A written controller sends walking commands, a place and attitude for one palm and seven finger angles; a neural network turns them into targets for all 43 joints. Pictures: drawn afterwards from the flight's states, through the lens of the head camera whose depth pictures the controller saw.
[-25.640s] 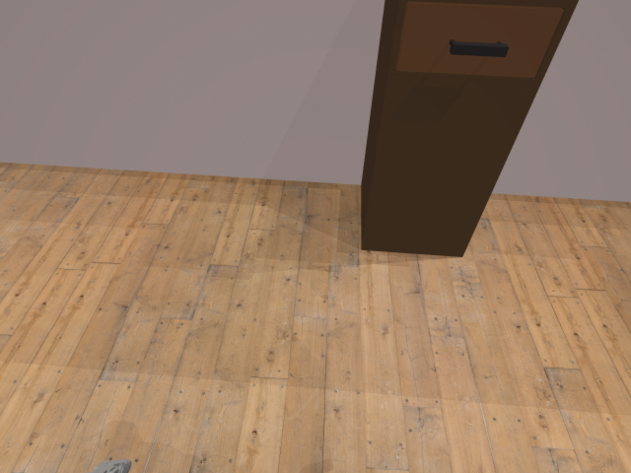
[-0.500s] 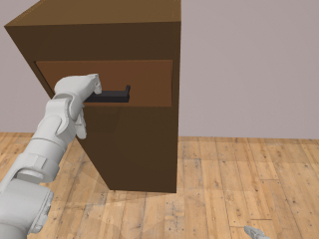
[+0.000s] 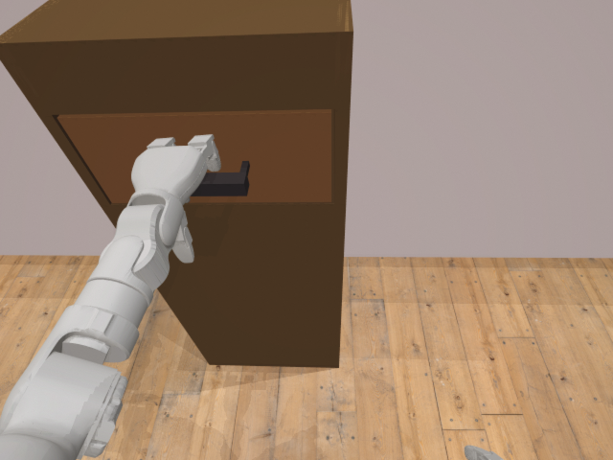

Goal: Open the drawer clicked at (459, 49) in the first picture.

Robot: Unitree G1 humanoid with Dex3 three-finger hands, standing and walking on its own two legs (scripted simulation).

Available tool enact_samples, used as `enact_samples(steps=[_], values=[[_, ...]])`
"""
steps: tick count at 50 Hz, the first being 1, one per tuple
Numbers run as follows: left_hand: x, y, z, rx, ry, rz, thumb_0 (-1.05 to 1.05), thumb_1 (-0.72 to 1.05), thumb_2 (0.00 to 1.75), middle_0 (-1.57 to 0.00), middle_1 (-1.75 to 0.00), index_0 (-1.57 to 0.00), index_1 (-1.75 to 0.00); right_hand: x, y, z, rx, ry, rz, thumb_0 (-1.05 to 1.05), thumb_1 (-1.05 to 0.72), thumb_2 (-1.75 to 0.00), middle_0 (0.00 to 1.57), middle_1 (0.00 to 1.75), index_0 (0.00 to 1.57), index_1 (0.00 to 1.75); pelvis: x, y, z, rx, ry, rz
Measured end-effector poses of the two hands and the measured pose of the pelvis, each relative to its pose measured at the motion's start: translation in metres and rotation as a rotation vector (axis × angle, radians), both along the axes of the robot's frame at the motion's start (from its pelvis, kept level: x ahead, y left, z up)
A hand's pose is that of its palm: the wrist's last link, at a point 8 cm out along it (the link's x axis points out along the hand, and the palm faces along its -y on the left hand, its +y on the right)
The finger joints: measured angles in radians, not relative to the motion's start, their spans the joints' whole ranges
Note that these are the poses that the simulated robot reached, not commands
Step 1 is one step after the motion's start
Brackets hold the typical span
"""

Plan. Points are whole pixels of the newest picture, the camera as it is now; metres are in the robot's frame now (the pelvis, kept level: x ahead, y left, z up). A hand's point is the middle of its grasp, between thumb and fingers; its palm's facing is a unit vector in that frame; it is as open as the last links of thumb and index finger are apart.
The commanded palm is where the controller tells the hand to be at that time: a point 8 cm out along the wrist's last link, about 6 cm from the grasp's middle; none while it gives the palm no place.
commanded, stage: lower the fingers behind the handle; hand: left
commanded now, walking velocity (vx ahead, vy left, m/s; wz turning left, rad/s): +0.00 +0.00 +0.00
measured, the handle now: (202, 175) +0.49 +0.19 +0.11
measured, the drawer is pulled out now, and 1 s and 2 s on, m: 0.00 0.00 0.01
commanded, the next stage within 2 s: close the thumb around the handle in 0.84 s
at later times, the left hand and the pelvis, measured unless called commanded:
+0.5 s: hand (197, 213) +0.43 +0.18 +0.09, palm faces +0.01 -0.05 -1.00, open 13.9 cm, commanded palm +0.40 +0.19 +0.15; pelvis +0.01 -0.01 +0.00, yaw +0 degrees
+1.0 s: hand (197, 214) +0.43 +0.18 +0.09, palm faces -0.01 -0.06 -1.00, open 13.9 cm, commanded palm +0.40 +0.19 +0.15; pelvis +0.01 -0.02 +0.00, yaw +0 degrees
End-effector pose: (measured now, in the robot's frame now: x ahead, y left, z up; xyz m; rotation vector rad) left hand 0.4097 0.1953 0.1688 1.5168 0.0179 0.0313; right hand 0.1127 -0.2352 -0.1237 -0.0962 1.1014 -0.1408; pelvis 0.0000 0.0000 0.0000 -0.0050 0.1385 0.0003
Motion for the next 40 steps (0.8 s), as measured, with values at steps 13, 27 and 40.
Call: enact_samples(steps=[13,27,40], values=[[0.000,-0.004,-0.020,-0.013,0.031,-0.064,0.00,-0.48,0.30,-0.31,-1.19,-0.31,-1.20,0.000,-0.021,0.006,-0.070,0.013,-0.015,0.01,-0.91,-0.90,0.20,0.30,0.20,0.30,0.006,-0.003,-0.001,-0.001,0.006,0.005],[-0.002,-0.009,-0.027,0.001,0.003,-0.018,0.00,-0.48,0.30,-0.29,-1.19,-0.31,-1.20,0.006,-0.024,0.003,-0.041,0.005,-0.024,0.01,-0.91,-0.90,0.20,0.30,0.20,0.30,0.009,-0.011,-0.002,0.003,0.020,-0.004],[-0.003,-0.008,-0.026,-0.002,0.025,-0.018,0.00,-0.48,0.30,-0.27,-1.18,-0.30,-1.19,0.009,-0.034,0.006,-0.055,-0.010,-0.032,0.01,-0.91,-0.90,0.20,0.30,0.20,0.30,0.011,-0.018,-0.001,0.008,0.010,-0.009]])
